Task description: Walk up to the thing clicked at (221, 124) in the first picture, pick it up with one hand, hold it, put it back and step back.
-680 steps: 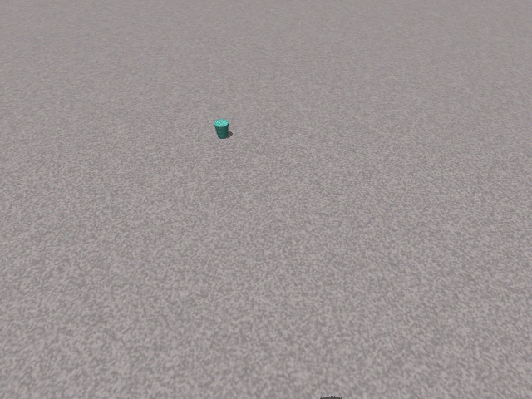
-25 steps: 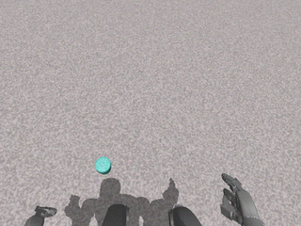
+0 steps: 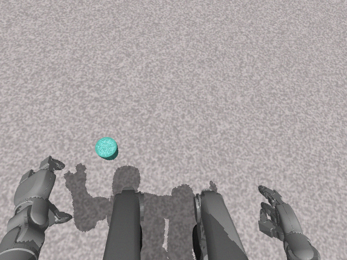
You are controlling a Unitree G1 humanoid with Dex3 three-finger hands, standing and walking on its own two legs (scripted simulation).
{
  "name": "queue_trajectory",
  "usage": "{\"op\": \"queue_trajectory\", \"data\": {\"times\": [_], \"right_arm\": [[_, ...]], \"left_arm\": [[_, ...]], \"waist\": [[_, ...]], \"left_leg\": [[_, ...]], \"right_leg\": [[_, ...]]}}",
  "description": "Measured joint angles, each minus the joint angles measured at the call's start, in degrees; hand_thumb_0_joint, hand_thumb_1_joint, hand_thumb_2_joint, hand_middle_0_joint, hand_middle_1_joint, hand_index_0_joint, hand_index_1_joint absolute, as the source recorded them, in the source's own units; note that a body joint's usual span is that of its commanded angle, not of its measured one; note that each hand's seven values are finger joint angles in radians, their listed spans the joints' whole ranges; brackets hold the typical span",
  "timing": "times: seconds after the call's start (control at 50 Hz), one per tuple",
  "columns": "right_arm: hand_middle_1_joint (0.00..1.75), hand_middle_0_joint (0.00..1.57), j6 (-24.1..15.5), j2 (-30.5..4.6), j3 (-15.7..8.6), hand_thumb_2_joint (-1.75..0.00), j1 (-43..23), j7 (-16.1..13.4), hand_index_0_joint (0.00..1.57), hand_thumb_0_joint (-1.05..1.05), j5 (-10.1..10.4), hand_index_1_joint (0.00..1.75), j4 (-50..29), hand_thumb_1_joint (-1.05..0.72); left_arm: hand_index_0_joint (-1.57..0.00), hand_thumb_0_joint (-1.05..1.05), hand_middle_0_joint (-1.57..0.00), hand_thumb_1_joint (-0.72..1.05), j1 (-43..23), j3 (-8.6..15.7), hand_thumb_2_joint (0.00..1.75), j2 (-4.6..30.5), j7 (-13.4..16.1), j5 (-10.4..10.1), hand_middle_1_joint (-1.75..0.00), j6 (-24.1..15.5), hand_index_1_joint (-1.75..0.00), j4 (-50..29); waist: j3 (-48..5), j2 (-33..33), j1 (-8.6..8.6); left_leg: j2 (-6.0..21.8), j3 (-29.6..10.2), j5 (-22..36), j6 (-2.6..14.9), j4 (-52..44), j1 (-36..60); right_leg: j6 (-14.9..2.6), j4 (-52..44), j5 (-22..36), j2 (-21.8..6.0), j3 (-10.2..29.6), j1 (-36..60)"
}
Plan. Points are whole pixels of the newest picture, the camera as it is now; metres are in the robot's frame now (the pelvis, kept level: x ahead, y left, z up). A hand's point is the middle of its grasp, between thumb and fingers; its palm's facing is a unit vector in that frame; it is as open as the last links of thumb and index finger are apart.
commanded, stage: rise first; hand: left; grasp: from above
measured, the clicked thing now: (108, 150) +0.49 +0.25 -0.47
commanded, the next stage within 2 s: approach in 1.24 s
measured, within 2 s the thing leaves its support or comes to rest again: neither
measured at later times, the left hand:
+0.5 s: hand (75, 169) +0.37 +0.30 -0.27, palm faces -0.46 -0.14 -0.88, open 14.1 cm
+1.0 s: hand (83, 159) +0.41 +0.30 -0.33, palm faces -0.45 -0.03 -0.89, open 14.1 cm
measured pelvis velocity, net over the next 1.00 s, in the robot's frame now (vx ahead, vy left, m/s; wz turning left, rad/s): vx -0.03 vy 0.01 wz -0.10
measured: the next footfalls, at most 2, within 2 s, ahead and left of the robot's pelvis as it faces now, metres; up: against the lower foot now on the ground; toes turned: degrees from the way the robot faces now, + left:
none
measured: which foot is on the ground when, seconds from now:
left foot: down 0.00-1.00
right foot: down 0.00-1.00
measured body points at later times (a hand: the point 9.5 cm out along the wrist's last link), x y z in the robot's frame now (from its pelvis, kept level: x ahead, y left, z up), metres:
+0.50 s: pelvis -0.04 +0.00 -0.13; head +0.17 +0.04 +0.26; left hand +0.39 +0.31 -0.22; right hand +0.04 -0.28 -0.25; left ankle +0.07 +0.14 -0.49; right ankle +0.05 -0.14 -0.49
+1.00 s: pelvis -0.03 +0.01 -0.17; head +0.19 +0.07 +0.21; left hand +0.43 +0.30 -0.28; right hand +0.04 -0.27 -0.28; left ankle +0.07 +0.14 -0.49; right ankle +0.05 -0.14 -0.49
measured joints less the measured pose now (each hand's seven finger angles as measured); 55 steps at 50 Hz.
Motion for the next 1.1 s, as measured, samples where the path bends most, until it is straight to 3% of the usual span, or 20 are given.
{"op": "queue_trajectory", "data": {"times": [0.14,0.32,0.7,0.86,1.1], "right_arm": [[0.30,0.21,2.31,0.21,-0.51,-0.89,0.85,1.49,0.21,0.01,-0.77,0.30,2.64,-0.86],[0.30,0.21,5.76,0.74,-0.33,-0.89,3.54,2.39,0.21,0.01,-1.94,0.30,5.35,-0.87],[0.30,0.21,10.08,0.91,2.11,-0.90,4.76,3.92,0.21,0.01,-4.68,0.30,6.41,-0.90],[0.30,0.21,10.23,1.54,2.95,-0.90,3.63,4.57,0.21,0.01,-5.68,0.30,6.15,-0.90],[0.30,0.21,9.86,2.26,4.34,-0.90,2.58,5.24,0.21,0.00,-6.57,0.30,5.84,-0.91]], "left_arm": [[-0.06,0.00,-0.07,-0.52,-11.43,0.89,1.02,3.57,0.47,7.74,-1.07,-4.20,-1.08,8.21],[-0.06,0.00,-0.07,-0.52,-20.24,1.87,1.03,8.24,2.35,15.99,-1.07,-9.28,-1.07,15.57],[-0.08,0.00,-0.08,-0.53,-31.94,1.18,1.02,14.93,8.24,29.26,-1.00,-13.64,-1.00,29.52],[-0.09,0.00,-0.09,-0.52,-34.87,0.58,1.01,16.11,10.43,32.60,-1.00,-14.32,-0.99,32.30],[-0.08,0.00,-0.08,-0.54,-37.78,0.71,1.02,16.72,12.89,33.58,-1.01,-13.49,-1.01,36.38]], "waist": [[1.55,0.25,0.01],[4.14,-0.09,-1.36],[5.53,-1.33,-6.17],[6.13,-1.65,-6.88],[6.62,-2.08,-7.89]], "left_leg": [[0.07,-1.30,-0.02,-0.59,9.37,-11.08],[-0.16,-2.76,0.43,-0.90,18.22,-20.01],[-1.23,-4.56,1.04,-0.53,27.44,-28.92],[-1.43,-4.70,0.67,-0.18,29.69,-31.19],[-1.26,-4.80,-0.18,0.32,31.72,-33.07]], "right_leg": [[-0.01,9.43,-0.09,1.01,-0.53,-11.10],[0.42,17.87,0.43,1.98,-1.14,-19.80],[0.59,25.81,0.61,2.54,-2.10,-27.32],[0.58,27.58,0.06,2.67,-2.10,-29.02],[0.65,29.08,-0.65,2.97,-2.09,-30.53]]}}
